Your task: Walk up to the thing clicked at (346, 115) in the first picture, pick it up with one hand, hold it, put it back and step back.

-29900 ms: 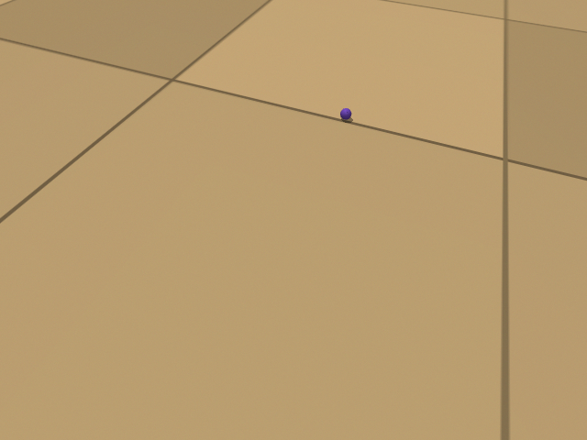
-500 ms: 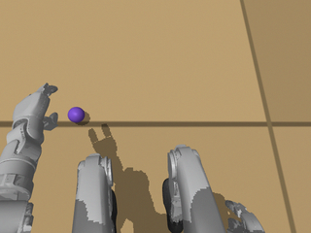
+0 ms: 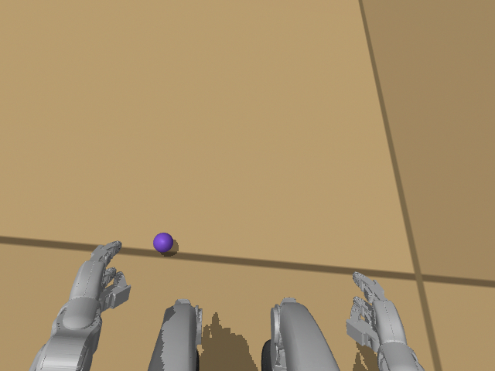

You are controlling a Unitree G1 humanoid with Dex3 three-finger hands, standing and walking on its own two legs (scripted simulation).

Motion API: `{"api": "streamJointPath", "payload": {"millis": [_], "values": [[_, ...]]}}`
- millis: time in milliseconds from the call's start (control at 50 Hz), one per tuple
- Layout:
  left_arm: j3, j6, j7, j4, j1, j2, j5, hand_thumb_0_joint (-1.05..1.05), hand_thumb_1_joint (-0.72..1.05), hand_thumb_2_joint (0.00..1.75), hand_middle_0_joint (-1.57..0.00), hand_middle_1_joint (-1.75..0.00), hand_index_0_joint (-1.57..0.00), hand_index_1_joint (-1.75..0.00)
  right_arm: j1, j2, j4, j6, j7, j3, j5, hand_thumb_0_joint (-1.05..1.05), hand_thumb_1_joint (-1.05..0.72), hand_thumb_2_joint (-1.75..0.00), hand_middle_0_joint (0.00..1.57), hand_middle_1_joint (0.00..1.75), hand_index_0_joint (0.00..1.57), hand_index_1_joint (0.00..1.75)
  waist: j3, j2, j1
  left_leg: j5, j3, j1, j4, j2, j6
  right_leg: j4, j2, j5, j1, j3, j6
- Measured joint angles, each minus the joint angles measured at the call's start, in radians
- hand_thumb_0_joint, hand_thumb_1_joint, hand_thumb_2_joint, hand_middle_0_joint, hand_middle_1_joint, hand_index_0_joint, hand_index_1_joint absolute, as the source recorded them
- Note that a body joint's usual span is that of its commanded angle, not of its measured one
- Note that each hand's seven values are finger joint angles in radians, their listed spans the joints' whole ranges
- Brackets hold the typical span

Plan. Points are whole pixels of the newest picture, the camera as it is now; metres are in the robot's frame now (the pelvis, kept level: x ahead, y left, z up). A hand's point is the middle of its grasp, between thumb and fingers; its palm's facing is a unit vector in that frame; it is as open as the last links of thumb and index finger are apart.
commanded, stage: home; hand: left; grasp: from above
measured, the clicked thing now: (163, 242) +0.50 +0.23 -0.58
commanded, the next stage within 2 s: none
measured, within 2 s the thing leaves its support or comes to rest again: neither
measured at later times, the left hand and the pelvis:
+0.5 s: hand (92, 304) +0.22 +0.18 +0.06, palm faces +0.08 -0.98 -0.20, open 7.4 cm; pelvis +0.06 +0.00 +0.10, yaw +2 degrees
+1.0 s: hand (97, 307) +0.21 +0.18 +0.06, palm faces +0.07 -0.98 -0.19, open 7.4 cm; pelvis +0.06 +0.00 +0.10, yaw +2 degrees
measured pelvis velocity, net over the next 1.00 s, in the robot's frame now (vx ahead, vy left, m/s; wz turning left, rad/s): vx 0.06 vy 0.00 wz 0.03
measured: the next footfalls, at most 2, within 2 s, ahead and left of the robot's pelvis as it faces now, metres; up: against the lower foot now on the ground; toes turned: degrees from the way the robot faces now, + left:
none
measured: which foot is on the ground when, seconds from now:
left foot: down 0.00-1.00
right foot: down 0.00-1.00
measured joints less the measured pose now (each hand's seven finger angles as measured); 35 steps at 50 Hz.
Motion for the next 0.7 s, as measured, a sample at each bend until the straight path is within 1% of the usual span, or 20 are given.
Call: {"api": "streamJointPath", "payload": {"millis": [40,120,180,240,360,440,600,700], "values": [[0.007,0.02,0.003,-0.03,0.04,-0.015,-0.027,0.01,0.9,0.89,-0.21,-0.3,-0.21,-0.3,0.025,0.006,0.002,-0.01,-0.018,0.009,0.0,0.01,-0.9,-0.9,0.2,0.3,0.2,0.3,0.001,0.002,-0.001,0.009,0.001,0.067,-0.057,0.002,-0.001,-0.058,0.002,0.01,0.067,-0.002,-0.001],[0.017,0.049,0.004,-0.091,0.123,-0.039,-0.066,0.01,0.9,0.89,-0.2,-0.3,-0.21,-0.3,0.076,0.012,0.005,-0.029,-0.05,0.017,-0.002,0.01,-0.9,-0.9,0.21,0.3,0.2,0.3,0.005,0.006,-0.005,0.028,0.003,0.199,-0.167,0.006,-0.001,-0.17,0.006,0.029,0.201,-0.005,-0.002],[0.019,0.068,0.0,-0.142,0.188,-0.05,-0.082,0.01,0.9,0.89,-0.2,-0.3,-0.21,-0.3,0.112,0.01,0.002,-0.041,-0.069,0.016,-0.006,0.01,-0.9,-0.9,0.21,0.3,0.2,0.3,0.006,0.01,-0.007,0.042,0.007,0.295,-0.246,0.009,0.0,-0.251,0.009,0.045,0.297,-0.004,-0.002],[0.014,0.083,-0.004,-0.198,0.256,-0.058,-0.09,0.01,0.9,0.89,-0.2,-0.3,-0.2,-0.3,0.143,0.004,-0.007,-0.051,-0.084,0.008,-0.01,0.01,-0.9,-0.9,0.21,0.3,0.2,0.3,0.008,0.017,-0.008,0.056,0.012,0.388,-0.319,0.012,0.001,-0.328,0.011,0.061,0.39,-0.003,-0.001],[0.0,0.105,-0.02,-0.307,0.381,-0.065,-0.095,0.01,0.9,0.89,-0.2,-0.3,-0.2,-0.3,0.181,-0.009,-0.023,-0.074,-0.102,-0.007,-0.016,0.01,-0.9,-0.9,0.2,0.3,0.2,0.3,-0.002,0.029,0.0,0.078,0.019,0.532,-0.434,0.013,0.003,-0.446,0.013,0.086,0.535,-0.001,0.002],[-0.004,0.114,-0.035,-0.341,0.424,-0.067,-0.093,0.01,0.9,0.89,-0.2,-0.3,-0.2,-0.3,0.18,-0.014,-0.029,-0.09,-0.106,-0.013,-0.021,0.01,-0.9,-0.9,0.2,0.3,0.2,0.3,-0.005,0.032,0.01,0.085,0.019,0.587,-0.472,0.01,0.005,-0.484,0.011,0.091,0.592,-0.003,0.004],[-0.007,0.116,-0.061,-0.328,0.429,-0.068,-0.081,0.01,0.9,0.89,-0.2,-0.3,-0.2,-0.3,0.147,-0.014,-0.03,-0.121,-0.101,-0.015,-0.034,0.01,-0.9,-0.9,0.2,0.3,0.2,0.3,0.009,0.023,0.028,0.089,0.014,0.623,-0.489,0.004,0.003,-0.494,0.004,0.088,0.628,-0.007,0.003],[-0.008,0.111,-0.063,-0.321,0.42,-0.069,-0.076,0.01,0.9,0.89,-0.2,-0.3,-0.2,-0.3,0.136,-0.011,-0.02,-0.13,-0.098,-0.013,-0.039,0.01,-0.9,-0.9,0.21,0.3,0.2,0.3,0.02,0.017,0.033,0.088,0.012,0.628,-0.486,0.004,0.001,-0.489,0.004,0.086,0.633,-0.009,0.001]]}}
